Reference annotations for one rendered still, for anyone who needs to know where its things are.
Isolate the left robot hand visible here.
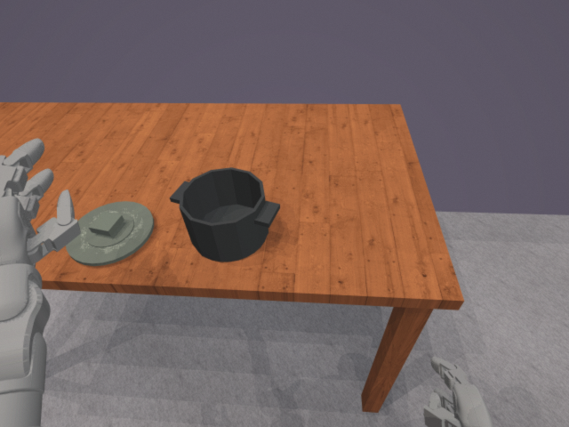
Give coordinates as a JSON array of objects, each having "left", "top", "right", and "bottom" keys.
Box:
[{"left": 0, "top": 139, "right": 81, "bottom": 267}]

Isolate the right robot hand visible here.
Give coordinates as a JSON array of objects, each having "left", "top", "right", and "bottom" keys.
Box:
[{"left": 423, "top": 357, "right": 493, "bottom": 427}]

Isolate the lid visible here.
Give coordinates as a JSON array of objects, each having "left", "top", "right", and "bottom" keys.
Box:
[{"left": 66, "top": 201, "right": 154, "bottom": 266}]

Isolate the knob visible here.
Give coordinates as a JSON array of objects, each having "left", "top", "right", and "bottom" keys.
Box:
[{"left": 89, "top": 212, "right": 124, "bottom": 237}]

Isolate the robot left forearm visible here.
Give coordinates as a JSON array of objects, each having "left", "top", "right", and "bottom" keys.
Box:
[{"left": 0, "top": 263, "right": 51, "bottom": 427}]

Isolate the table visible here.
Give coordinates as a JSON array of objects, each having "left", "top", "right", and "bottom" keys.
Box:
[{"left": 0, "top": 102, "right": 464, "bottom": 413}]

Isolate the pot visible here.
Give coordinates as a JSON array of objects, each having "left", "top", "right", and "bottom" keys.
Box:
[{"left": 170, "top": 167, "right": 280, "bottom": 262}]

